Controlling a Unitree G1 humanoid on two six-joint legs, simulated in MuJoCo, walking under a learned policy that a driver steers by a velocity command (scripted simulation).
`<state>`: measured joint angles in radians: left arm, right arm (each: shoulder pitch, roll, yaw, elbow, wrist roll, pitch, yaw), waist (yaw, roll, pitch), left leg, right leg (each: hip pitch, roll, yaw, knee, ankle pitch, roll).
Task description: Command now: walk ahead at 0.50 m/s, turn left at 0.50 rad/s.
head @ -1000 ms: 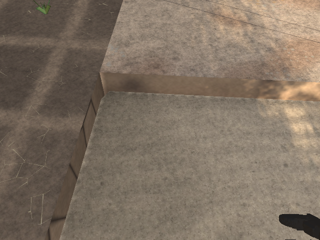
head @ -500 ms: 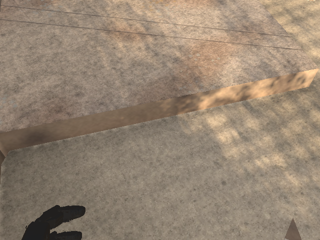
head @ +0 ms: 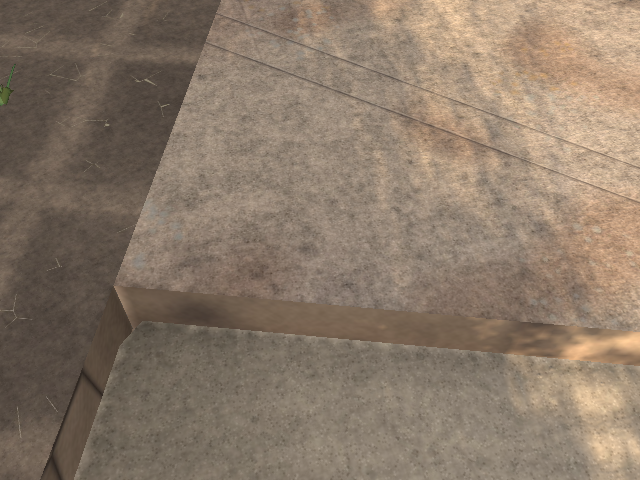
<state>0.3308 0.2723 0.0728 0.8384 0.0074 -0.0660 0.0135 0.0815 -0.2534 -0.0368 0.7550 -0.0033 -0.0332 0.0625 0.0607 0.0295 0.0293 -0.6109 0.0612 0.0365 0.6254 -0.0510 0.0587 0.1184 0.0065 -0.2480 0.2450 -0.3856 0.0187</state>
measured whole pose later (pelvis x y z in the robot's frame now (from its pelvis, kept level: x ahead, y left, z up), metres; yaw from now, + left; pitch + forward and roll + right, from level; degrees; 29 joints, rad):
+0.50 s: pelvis +0.28 +0.03 +0.01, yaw +17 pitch +2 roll +1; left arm 0.08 0.27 0.01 0.72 0.03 -0.05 -0.02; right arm 0.40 -0.30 -0.08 0.86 -0.02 -0.04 0.02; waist -0.09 -0.03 0.03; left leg -0.05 -0.14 -0.18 0.36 -0.32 0.08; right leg -0.51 -0.04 0.04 0.57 -0.11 0.04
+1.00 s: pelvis +0.51 +0.11 +0.00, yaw +27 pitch +1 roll -2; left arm 0.43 0.24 0.02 0.92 0.01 -0.07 -0.01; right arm 0.04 -0.24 0.00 0.76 -0.06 -0.05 0.03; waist 0.08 0.02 0.04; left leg -0.40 -0.01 0.04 0.51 -0.10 0.08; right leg -0.07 -0.02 -0.11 0.52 -0.41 0.00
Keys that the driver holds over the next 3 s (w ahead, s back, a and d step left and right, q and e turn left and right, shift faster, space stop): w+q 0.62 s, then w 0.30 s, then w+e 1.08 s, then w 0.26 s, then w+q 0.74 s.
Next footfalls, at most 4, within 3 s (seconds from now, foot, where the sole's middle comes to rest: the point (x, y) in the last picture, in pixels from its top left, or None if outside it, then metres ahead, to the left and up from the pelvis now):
0.04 left None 0.21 0.10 -0.76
0.54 right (369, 466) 0.49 -0.04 -0.76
0.98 left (237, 412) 0.59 0.24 -0.76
1.54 right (281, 242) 0.94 0.18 -0.62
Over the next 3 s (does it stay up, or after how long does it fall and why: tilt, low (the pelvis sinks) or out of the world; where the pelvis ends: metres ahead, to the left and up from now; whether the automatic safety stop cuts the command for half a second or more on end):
stays up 1.59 0.20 0.13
